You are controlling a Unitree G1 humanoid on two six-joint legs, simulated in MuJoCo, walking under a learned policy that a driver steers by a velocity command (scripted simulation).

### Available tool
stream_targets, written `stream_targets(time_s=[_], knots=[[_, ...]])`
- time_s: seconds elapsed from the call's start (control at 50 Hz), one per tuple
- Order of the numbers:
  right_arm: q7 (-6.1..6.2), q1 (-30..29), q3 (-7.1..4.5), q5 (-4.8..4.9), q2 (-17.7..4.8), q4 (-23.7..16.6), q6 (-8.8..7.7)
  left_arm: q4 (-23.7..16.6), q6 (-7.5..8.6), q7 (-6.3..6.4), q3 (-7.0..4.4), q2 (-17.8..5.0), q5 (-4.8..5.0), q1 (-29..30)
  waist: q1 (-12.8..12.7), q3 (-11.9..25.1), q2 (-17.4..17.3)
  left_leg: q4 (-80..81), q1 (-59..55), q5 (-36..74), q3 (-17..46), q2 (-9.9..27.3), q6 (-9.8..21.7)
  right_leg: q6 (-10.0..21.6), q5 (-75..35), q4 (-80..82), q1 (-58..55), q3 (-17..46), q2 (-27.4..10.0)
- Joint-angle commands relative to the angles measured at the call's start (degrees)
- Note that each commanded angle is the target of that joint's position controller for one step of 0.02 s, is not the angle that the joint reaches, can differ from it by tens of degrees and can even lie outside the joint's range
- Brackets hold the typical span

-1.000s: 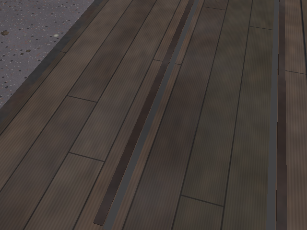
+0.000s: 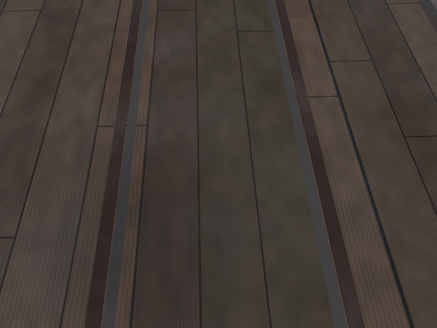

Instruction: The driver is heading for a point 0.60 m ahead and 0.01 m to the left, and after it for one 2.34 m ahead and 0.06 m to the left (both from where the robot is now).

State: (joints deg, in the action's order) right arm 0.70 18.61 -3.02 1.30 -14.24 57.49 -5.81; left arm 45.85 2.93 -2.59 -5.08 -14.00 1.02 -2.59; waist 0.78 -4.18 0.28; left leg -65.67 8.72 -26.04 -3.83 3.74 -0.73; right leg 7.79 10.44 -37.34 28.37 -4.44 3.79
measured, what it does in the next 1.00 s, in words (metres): walks ahead: left foot, then right foot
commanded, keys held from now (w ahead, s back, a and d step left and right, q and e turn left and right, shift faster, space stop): w+e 0.06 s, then w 0.54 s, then no key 0.40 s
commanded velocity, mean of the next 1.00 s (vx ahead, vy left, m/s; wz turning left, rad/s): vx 0.39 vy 0.00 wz -0.17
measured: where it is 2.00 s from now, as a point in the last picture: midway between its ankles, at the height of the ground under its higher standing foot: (226, 278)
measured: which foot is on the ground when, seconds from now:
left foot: up 0.00-0.46, down 0.48-0.98, up 1.00-1.00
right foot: down 0.00-0.50, up 0.52-0.92, down 0.94-1.00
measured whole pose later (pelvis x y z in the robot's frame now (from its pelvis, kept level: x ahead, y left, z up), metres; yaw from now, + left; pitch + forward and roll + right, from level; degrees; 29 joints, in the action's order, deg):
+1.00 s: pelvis +0.52 -0.01 +0.02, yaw -7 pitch +2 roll +1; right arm 0.1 14.0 -1.9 -0.3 -15.4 54.3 -3.6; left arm 46.3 3.6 0.3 -2.3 -13.3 -1.4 -4.7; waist 2.9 -0.9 -0.2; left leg -33.9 10.2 -24.3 -0.7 -1.7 0.6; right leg 1.8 4.7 -28.1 24.9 0.2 -0.4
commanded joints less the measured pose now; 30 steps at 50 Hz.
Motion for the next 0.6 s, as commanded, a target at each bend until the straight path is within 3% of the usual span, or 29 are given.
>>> stream_targets(time_s=[0.02,0.04,0.08,0.12,0.16,0.22,0.28,0.36,0.42,0.46,0.48,0.5,0.52,0.54,0.56,0.58,0.6], knots=[[-0.63,-6.5,-1.02,1.78,-7.2,-9.4,-4.76,-0.1,1.52,0.51,-1.88,-7.7,-0.41,-12.3,-4.3,11.0,-0.6,-13.8,36.5,4.9,9.6,1.0,3.2,12.4,1.3,23.0,-36.8,35.7,-18.5],[0.06,-5.9,-1.74,0.42,-7.9,-8.6,-4.00,-1.2,2.01,0.41,-1.13,-5.8,-0.28,-8.1,-1.9,9.2,-2.2,-8.5,31.7,6.9,9.4,3.1,2.9,10.2,-3.8,23.3,-28.8,29.6,-15.9],[0.17,-3.2,-2.34,-0.57,-7.6,-8.6,-2.01,-2.2,2.23,0.77,-0.66,-5.3,-0.70,-5.7,1.3,7.3,-1.4,-3.0,25.3,8.7,9.4,5.0,1.7,9.4,-8.0,25.1,-19.3,24.9,-13.6],[0.34,-4.5,-2.16,-1.53,-5.9,-9.4,-0.75,-1.5,2.58,1.46,-0.70,-6.5,-0.55,-8.0,1.4,5.9,-0.4,2.2,24.7,11.7,7.8,5.3,-0.1,9.6,-12.4,26.6,-14.8,21.1,-12.8],[0.70,-9.2,-1.92,-2.11,-5.4,-11.1,-0.27,-0.5,2.74,2.25,-0.84,-7.7,-0.68,-11.1,-0.1,4.3,0.9,9.5,27.4,18.2,6.8,5.0,-1.4,9.0,-14.9,27.6,-14.0,18.4,-11.9],[0.47,-15.2,-1.60,-1.83,-4.8,-12.6,-0.46,0.8,2.55,2.78,-0.61,-7.7,-0.43,-14.7,-2.8,3.5,2.5,22.0,27.9,30.0,6.2,3.3,-1.0,5.9,-13.8,27.3,-16.0,15.4,-9.8],[-0.45,-20.7,-1.02,-1.27,-4.1,-14.0,-1.02,2.0,2.52,2.92,-0.44,-8.0,-0.19,-17.4,-5.2,2.1,3.6,30.9,26.8,36.4,5.2,1.5,0.0,4.4,-9.0,27.3,-18.3,15.3,-10.2],[-2.00,-26.2,-0.61,-0.85,-4.7,-16.5,-1.75,4.1,2.00,3.08,-0.28,-7.9,-0.23,-21.6,-7.2,0.6,3.6,35.6,32.3,32.0,5.2,0.4,1.8,4.7,-12.7,23.3,-28.8,18.0,-14.2],[-3.08,-26.0,-0.50,-0.69,-5.3,-17.5,-2.38,4.8,1.05,3.62,-0.50,-8.8,-0.39,-22.7,-5.9,1.2,4.4,38.0,30.8,25.2,4.2,-1.1,3.9,3.8,-21.6,19.5,-34.1,19.0,-16.5],[-2.97,-18.5,-1.48,-0.72,-7.5,-15.8,-2.53,4.1,0.71,3.63,-0.66,-10.0,-0.45,-20.3,-1.2,6.0,6.1,39.1,17.4,22.7,1.3,-4.6,6.1,2.3,-40.5,12.5,-33.0,17.1,-14.9],[-2.64,-9.2,-2.59,-0.89,-9.9,-13.3,-2.51,3.5,0.70,3.42,-0.25,-9.5,-0.69,-18.5,3.6,12.0,5.4,38.8,3.7,25.9,2.1,-3.7,8.4,0.7,-44.4,2.9,-28.8,14.6,-12.0],[-2.11,2.2,-3.37,-1.80,-13.5,-11.4,-2.32,2.0,0.90,3.27,0.61,-7.8,-1.56,-17.8,7.7,20.7,0.2,37.0,-14.5,27.0,14.0,6.7,12.6,-1.0,-28.9,-13.8,-17.0,12.4,-8.1],[-2.54,6.6,-4.11,-1.53,-16.0,-9.3,-1.77,3.2,2.05,2.50,2.50,-0.7,-0.57,-27.8,3.7,28.9,-17.3,41.2,-35.2,18.0,40.2,19.9,22.0,-5.3,16.5,-34.4,5.4,10.2,1.7],[-2.48,6.6,-2.76,-0.46,-10.3,-9.0,-1.35,3.7,2.89,2.46,1.54,-6.6,0.53,-24.4,6.1,25.8,-11.8,46.7,-34.0,7.2,45.4,18.5,19.9,-4.6,21.5,-39.8,13.1,15.2,-0.6],[-2.15,1.0,-2.03,-0.30,-8.2,-10.1,-1.10,1.4,3.39,2.41,0.75,-9.6,1.40,-17.4,5.7,15.5,-7.8,48.4,-25.2,7.4,36.6,16.4,16.8,-4.3,16.4,-39.8,16.7,13.3,-3.9],[-2.11,-3.8,-1.57,-0.86,-7.4,-11.2,-0.86,0.5,3.51,2.70,0.89,-9.0,1.02,-13.9,3.7,10.1,-2.1,50.2,-15.4,13.1,30.0,14.2,15.3,-4.5,11.2,-37.0,14.6,10.9,-6.8],[-2.30,-6.1,-1.19,-1.39,-6.5,-11.5,-0.87,0.2,3.39,2.90,0.61,-8.3,0.02,-12.7,2.0,6.6,-1.0,51.9,-8.5,18.7,26.0,12.3,15.1,-4.9,8.7,-33.6,12.7,10.0,-8.4]])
